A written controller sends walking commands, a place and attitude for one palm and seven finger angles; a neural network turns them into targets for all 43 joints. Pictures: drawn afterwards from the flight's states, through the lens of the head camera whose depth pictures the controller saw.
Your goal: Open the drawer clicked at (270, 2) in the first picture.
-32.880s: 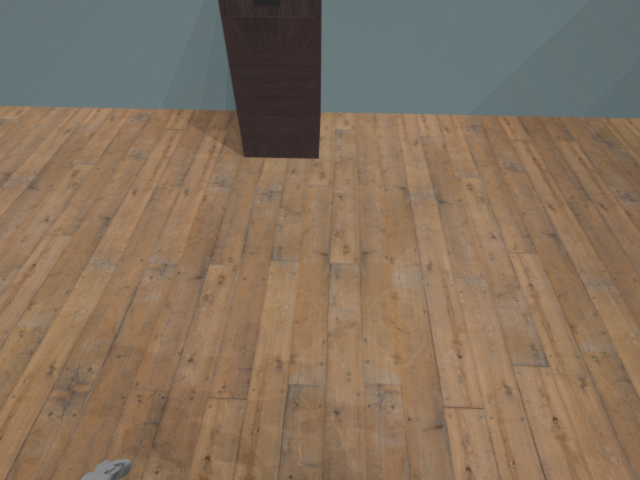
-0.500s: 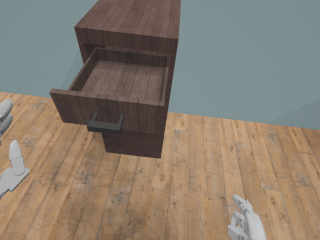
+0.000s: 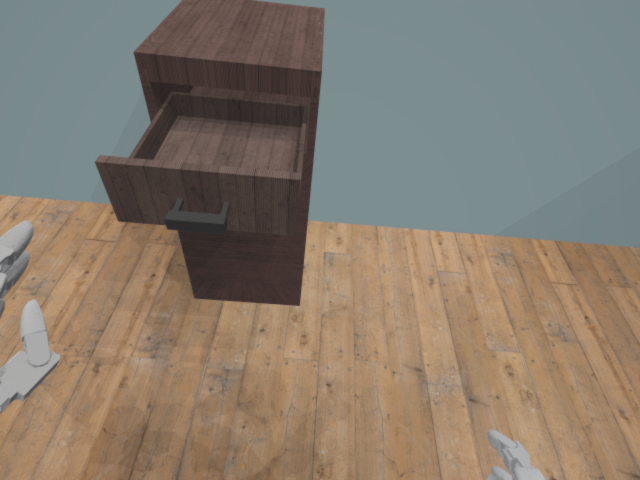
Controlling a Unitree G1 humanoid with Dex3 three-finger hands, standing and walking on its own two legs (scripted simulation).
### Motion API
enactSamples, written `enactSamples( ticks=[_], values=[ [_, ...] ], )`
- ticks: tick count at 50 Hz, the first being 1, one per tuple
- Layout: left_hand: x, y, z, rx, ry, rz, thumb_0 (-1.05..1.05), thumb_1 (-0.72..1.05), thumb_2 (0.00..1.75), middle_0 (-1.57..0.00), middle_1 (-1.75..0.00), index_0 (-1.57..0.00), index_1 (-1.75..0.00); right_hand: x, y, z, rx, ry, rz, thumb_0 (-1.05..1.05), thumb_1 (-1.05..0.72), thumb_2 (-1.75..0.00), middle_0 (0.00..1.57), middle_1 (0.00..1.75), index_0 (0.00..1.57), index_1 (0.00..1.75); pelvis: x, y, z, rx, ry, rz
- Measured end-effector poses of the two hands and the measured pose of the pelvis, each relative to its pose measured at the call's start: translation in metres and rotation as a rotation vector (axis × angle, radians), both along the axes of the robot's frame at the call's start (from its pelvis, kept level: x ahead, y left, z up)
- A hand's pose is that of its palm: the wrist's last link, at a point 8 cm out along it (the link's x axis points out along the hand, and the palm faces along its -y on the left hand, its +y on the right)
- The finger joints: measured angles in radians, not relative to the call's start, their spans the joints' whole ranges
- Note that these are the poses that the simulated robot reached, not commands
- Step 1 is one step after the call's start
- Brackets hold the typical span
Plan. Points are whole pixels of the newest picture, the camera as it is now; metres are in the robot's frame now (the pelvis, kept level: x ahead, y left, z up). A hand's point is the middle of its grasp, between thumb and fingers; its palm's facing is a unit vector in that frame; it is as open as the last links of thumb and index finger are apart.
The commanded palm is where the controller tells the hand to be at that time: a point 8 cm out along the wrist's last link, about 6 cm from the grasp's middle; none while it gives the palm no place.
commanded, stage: stop stepping back and stand still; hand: left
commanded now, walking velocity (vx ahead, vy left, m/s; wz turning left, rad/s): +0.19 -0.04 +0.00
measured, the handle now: (200, 213) +0.55 +0.23 -0.01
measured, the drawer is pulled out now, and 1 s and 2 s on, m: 0.30 0.30 0.30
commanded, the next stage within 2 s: let the arm hang, fingers relaxed in 0.36 s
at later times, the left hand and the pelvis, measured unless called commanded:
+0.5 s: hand (67, 380) +0.18 +0.24 +0.13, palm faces +0.33 -0.82 -0.47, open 7.4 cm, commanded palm none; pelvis -0.02 +0.00 -0.01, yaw +0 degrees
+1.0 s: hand out of the picture -0.07 +0.22 -0.17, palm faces +0.00 -0.97 -0.26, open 7.3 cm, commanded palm none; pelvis -0.02 +0.00 +0.01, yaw +1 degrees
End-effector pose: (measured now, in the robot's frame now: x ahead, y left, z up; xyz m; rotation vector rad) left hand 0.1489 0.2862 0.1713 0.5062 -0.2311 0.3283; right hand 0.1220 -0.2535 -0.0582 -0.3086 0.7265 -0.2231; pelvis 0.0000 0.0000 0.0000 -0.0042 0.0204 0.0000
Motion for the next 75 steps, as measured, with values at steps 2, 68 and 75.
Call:
enactSamples(
  ticks=[2, 68, 75],
  values=[
    [-0.008, -0.004, 0.003, 0.011, -0.008, 0.002, 0.01, 0.89, 0.89, -0.21, -0.31, -0.21, -0.30, -0.007, 0.004, -0.003, 0.018, -0.010, 0.009, 0.01, -0.90, -0.90, 0.20, 0.30, 0.20, 0.30, -0.006, -0.002, 0.000, 0.004, 0.000, -0.001],
    [-0.122, -0.017, -0.289, -0.408, 1.428, 0.254, 0.00, 0.91, 0.89, -0.20, -0.30, -0.20, -0.30, -0.099, 0.005, -0.076, 0.159, 0.555, -0.080, 0.00, -0.91, -0.90, 0.20, 0.30, 0.20, 0.30, -0.018, 0.003, 0.009, 0.004, -0.061, 0.009],
    [-0.094, -0.019, -0.287, -0.395, 1.380, 0.214, 0.00, 0.90, 0.89, -0.20, -0.30, -0.20, -0.30, -0.094, -0.011, -0.069, 0.122, 0.537, -0.093, 0.00, -0.91, -0.90, 0.20, 0.29, 0.20, 0.30, -0.016, 0.001, 0.010, 0.004, -0.061, 0.006]
  ],
)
